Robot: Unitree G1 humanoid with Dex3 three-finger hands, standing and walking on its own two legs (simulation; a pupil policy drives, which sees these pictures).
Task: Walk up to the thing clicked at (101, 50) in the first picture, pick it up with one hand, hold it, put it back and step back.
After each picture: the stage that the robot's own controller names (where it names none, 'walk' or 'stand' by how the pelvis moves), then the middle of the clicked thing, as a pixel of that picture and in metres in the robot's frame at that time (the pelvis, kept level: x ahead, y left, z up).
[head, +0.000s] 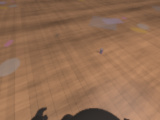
stand; (101, 51) +1.46 -0.36 -0.72
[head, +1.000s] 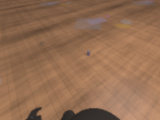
walk; (88, 53) +1.37 +0.03 -0.69
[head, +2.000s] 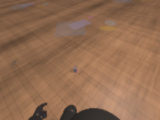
walk; (75, 69) +0.87 +0.22 -0.71
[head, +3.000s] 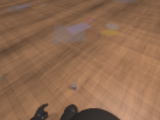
walk; (74, 86) +0.54 +0.20 -0.71
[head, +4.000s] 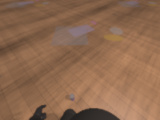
stand; (72, 97) +0.38 +0.18 -0.70
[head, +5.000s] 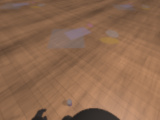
stand; (69, 102) +0.33 +0.18 -0.72
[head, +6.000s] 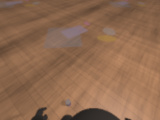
stand; (68, 102) +0.31 +0.20 -0.72
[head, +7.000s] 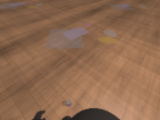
stand; (68, 103) +0.32 +0.19 -0.73
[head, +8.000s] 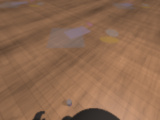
stand; (69, 102) +0.32 +0.18 -0.73
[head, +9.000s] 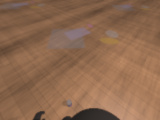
go down; (69, 103) +0.32 +0.18 -0.73
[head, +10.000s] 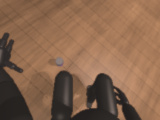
go down; (59, 62) +0.42 +0.20 -0.33
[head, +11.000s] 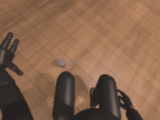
approach; (62, 63) +0.42 +0.19 -0.31
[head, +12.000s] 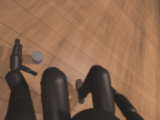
close in; (37, 58) +0.42 +0.23 -0.23
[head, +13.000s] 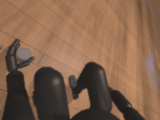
close; (23, 56) +0.41 +0.24 -0.22
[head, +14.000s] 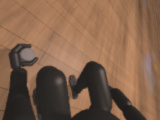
lift; (27, 56) +0.40 +0.22 -0.23
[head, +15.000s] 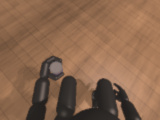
lift; (57, 70) +0.32 +0.20 -0.04
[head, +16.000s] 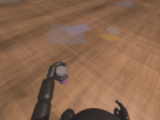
hold; (62, 75) +0.32 +0.17 +0.03
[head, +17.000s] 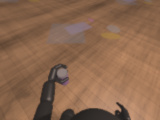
hold; (63, 77) +0.31 +0.16 +0.01
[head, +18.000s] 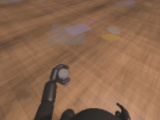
hold; (64, 77) +0.31 +0.16 +0.01
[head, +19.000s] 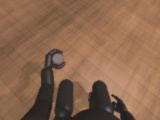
crouch; (59, 61) +0.41 +0.18 -0.08
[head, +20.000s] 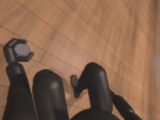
lower; (24, 53) +0.42 +0.24 -0.23
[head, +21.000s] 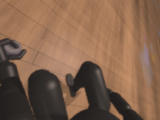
lower; (14, 51) +0.44 +0.26 -0.23
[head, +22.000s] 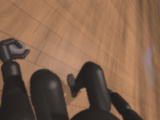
lower; (18, 50) +0.44 +0.25 -0.23
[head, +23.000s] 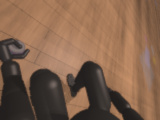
lower; (17, 50) +0.44 +0.25 -0.23
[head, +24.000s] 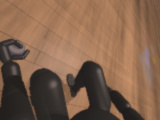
loosen; (17, 51) +0.44 +0.25 -0.23
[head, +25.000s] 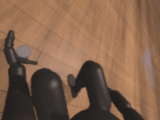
withdraw; (23, 54) +0.42 +0.22 -0.23
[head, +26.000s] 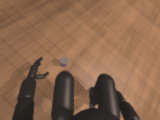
walk; (63, 62) +0.44 +0.18 -0.30
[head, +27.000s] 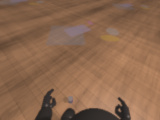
stand; (70, 99) +0.36 +0.14 -0.65
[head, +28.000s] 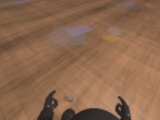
stand; (70, 98) +0.37 +0.16 -0.67
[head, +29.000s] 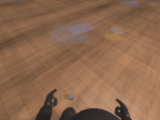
stand; (71, 97) +0.37 +0.15 -0.67
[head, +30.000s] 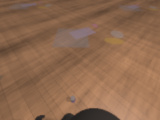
walk; (72, 99) +0.38 +0.15 -0.72
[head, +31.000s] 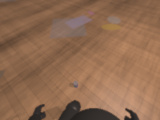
walk; (75, 84) +0.50 +0.17 -0.70
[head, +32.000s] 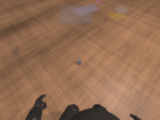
walk; (79, 62) +0.84 +0.13 -0.70
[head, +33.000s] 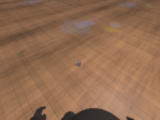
stand; (79, 63) +1.04 +0.13 -0.70
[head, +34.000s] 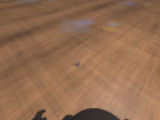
stand; (78, 63) +1.03 +0.14 -0.73
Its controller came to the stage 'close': yes
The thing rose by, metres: 0.72
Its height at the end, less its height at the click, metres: +0.00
